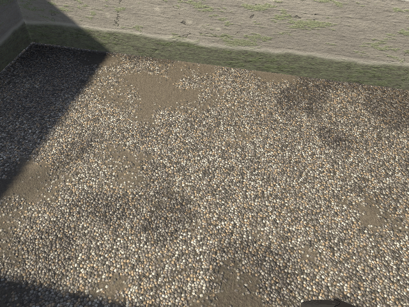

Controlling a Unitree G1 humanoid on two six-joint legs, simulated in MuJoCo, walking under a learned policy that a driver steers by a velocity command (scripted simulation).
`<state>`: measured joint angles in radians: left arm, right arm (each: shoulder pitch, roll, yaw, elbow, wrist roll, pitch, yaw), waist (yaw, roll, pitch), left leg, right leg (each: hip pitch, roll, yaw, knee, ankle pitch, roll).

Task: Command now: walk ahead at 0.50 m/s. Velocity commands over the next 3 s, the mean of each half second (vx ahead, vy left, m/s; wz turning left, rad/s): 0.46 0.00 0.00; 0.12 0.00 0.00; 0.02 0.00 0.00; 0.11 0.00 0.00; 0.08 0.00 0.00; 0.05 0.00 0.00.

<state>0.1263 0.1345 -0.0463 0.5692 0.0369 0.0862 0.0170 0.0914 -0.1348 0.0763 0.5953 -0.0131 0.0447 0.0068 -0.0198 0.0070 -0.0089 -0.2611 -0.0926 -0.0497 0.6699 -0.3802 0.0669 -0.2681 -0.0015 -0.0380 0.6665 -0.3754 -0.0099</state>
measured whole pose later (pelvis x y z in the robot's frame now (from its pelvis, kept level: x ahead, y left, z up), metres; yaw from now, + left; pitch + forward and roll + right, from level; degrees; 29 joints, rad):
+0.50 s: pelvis +0.00 +0.00 +0.00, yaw +0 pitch -1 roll +0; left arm 0.14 0.13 -0.05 0.59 0.04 0.09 0.02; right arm 0.10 -0.13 0.08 0.61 -0.02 0.05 0.01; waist -0.02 0.00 -0.01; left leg -0.24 -0.09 -0.04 0.63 -0.37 0.07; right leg -0.25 0.00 -0.03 0.63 -0.36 -0.01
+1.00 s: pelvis +0.02 +0.00 +0.03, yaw -1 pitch +0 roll +0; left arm 0.20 0.19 -0.05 0.64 0.05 0.08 0.03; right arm 0.19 -0.17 0.06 0.72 -0.02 0.05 0.02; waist 0.00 -0.01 -0.01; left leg -0.09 -0.09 -0.05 0.29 -0.21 0.07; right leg -0.12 0.00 -0.01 0.34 -0.23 -0.01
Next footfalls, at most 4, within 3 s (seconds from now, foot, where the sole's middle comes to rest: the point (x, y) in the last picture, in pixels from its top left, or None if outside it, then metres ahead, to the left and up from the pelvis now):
none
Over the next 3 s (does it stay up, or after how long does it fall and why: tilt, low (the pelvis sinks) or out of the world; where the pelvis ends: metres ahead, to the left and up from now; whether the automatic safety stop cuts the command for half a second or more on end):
stays up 0.01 -0.03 0.03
